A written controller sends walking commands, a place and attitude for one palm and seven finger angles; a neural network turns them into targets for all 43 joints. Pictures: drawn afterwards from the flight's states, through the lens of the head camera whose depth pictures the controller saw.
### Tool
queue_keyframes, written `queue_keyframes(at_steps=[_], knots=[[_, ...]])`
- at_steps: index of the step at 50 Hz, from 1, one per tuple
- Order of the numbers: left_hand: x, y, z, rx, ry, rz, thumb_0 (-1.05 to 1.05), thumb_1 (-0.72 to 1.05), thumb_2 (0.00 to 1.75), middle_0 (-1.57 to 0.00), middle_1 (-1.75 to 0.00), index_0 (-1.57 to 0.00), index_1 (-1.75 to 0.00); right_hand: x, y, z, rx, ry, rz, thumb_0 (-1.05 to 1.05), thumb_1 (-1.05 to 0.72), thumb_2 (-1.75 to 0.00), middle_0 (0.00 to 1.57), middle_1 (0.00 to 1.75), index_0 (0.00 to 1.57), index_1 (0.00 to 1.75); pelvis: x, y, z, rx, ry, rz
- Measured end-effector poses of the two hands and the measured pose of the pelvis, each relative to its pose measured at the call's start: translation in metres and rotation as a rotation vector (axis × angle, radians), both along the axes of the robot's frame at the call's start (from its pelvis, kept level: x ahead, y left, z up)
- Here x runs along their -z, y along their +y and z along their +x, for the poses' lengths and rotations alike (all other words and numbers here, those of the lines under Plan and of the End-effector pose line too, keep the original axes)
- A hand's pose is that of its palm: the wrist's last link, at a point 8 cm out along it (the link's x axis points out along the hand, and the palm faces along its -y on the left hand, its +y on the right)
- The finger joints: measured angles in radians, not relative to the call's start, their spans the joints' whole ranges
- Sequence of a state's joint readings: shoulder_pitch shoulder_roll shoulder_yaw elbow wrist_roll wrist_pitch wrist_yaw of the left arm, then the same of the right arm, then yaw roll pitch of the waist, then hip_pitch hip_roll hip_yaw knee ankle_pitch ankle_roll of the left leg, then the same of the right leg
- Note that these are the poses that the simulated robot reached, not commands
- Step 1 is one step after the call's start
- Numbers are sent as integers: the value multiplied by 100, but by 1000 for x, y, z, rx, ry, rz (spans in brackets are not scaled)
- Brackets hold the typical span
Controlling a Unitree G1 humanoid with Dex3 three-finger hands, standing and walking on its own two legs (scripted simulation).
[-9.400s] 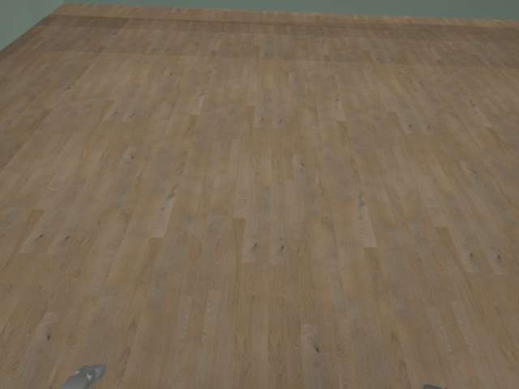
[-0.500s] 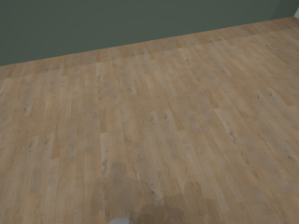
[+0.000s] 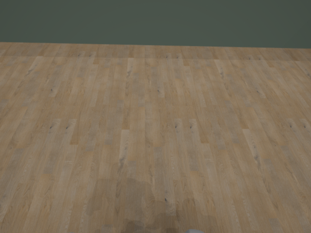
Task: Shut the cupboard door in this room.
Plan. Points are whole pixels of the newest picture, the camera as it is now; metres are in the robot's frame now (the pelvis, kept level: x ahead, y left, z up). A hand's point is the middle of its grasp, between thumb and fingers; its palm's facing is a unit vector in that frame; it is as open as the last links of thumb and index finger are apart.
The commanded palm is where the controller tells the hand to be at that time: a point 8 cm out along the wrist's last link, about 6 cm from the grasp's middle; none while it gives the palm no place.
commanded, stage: turn or walk to find it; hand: left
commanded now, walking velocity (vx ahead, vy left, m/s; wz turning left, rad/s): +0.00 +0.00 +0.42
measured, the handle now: out of the picture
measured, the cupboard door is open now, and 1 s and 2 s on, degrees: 79 79 79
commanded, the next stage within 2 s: none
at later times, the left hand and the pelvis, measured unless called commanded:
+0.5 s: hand out of the picture -0.01 +0.13 -0.15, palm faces +0.26 -0.93 -0.27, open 7.4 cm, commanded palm none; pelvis -0.04 -0.07 +0.00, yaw +14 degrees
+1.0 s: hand out of the picture -0.13 +0.20 -0.17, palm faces +0.46 -0.86 -0.24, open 7.4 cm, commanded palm none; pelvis -0.09 -0.01 +0.00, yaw +24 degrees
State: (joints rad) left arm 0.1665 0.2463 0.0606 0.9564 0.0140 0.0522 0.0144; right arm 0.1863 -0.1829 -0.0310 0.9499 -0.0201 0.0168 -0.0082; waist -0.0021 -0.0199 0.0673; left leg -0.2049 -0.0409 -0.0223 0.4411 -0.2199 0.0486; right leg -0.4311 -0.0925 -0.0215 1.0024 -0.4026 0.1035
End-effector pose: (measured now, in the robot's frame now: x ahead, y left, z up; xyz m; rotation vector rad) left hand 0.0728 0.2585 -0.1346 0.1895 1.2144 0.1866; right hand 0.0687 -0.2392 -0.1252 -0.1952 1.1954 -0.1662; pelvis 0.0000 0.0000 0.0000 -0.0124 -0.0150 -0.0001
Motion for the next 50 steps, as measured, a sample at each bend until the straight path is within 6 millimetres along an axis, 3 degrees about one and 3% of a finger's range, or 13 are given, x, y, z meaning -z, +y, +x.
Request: queue_keyframes(at_steps=[6, 10, 16, 24, 30, 36, 39, 45, 50], knots=[[-11, -27, 20, 16, -84, 21, 1, 91, 90, -20, -30, -20, -30, 20, -21, -39, 19, 91, 33, 1, -91, -89, 21, 30, 20, 30, 5, -20, -10, -48, 5, 18], [-18, -50, 16, 8, -135, 48, 1, 91, 90, -20, -30, -20, -30, 39, -43, -58, 16, 145, 60, 1, -91, -89, 21, 30, 20, 30, 12, -41, -18, -85, 5, 28], [-31, -72, -27, -72, -112, 58, 1, 90, 90, -21, -30, -20, -30, 37, -67, -60, -37, 186, 68, 1, -91, -89, 20, 30, 20, 30, 2, -58, -26, -157, -8, 58], [-23, -82, -94, -208, -34, 39, 1, 91, 90, -21, -30, -20, -30, 30, -78, -44, -136, 203, 35, 1, -91, -89, 20, 30, 20, 30, -1, -66, -35, -238, -4, 56], [-9, -75, -154, -305, 51, 13, 1, 91, 90, -21, -30, -20, -30, 23, -58, -11, -240, 161, 1, 1, -91, -89, 20, 30, 20, 30, 2, -57, -47, -293, 3, 42], [18, -54, -217, -404, 123, -29, 1, 90, 90, -21, -30, -20, -30, 13, -10, 31, -362, 19, -30, 1, -91, -89, 20, 30, 20, 30, 14, -34, -65, -349, 3, 7], [27, -42, -240, -439, 160, -42, 1, 90, 90, -21, -30, -20, -30, 5, 15, 40, -406, -42, -31, 1, -91, -89, 20, 30, 20, 30, 16, -24, -73, -361, -8, 16], [15, -26, -244, -463, 130, -48, 1, 91, 90, -20, -30, -20, -30, -8, 43, 35, -448, -66, -21, 0, -91, -89, 20, 30, 20, 30, 3, -13, -82, -394, -13, -6], [6, -18, -231, -467, 63, -24, 1, 91, 90, -20, -30, -20, -30, -5, 46, 20, -457, -35, 0, 0, -91, -89, 21, 30, 20, 30, 0, -13, -87, -428, -4, -2]])
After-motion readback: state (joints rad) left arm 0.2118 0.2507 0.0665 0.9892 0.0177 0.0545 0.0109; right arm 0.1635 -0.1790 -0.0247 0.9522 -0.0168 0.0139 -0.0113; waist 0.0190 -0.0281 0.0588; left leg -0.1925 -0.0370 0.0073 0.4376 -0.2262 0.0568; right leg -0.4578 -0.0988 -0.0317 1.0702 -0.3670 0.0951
